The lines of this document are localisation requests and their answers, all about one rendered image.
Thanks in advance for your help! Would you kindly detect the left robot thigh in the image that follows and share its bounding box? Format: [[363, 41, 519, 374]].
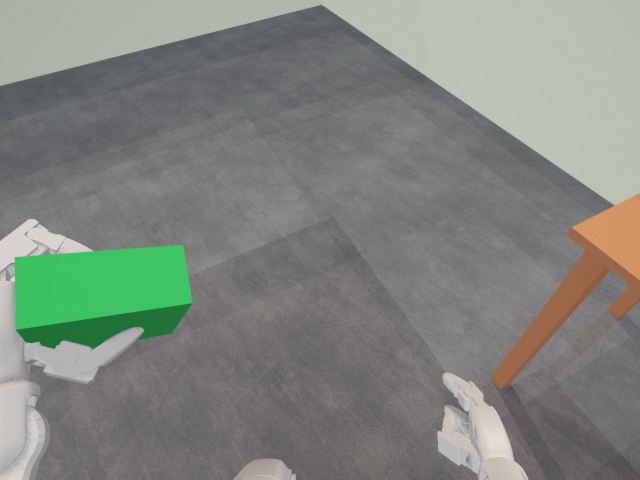
[[234, 459, 296, 480]]

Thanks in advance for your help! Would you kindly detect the sponge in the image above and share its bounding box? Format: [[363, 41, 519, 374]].
[[15, 245, 193, 349]]

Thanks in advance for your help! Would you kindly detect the right robot forearm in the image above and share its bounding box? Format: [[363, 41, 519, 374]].
[[478, 457, 528, 480]]

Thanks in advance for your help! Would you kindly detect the table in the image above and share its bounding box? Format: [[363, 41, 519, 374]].
[[491, 193, 640, 390]]

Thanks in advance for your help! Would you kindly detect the left robot forearm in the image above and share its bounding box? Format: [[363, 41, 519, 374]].
[[0, 379, 50, 480]]

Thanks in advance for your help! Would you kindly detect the left robot hand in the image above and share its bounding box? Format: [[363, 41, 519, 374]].
[[0, 219, 144, 385]]

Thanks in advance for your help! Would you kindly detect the right robot hand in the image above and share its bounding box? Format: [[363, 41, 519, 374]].
[[437, 372, 514, 475]]

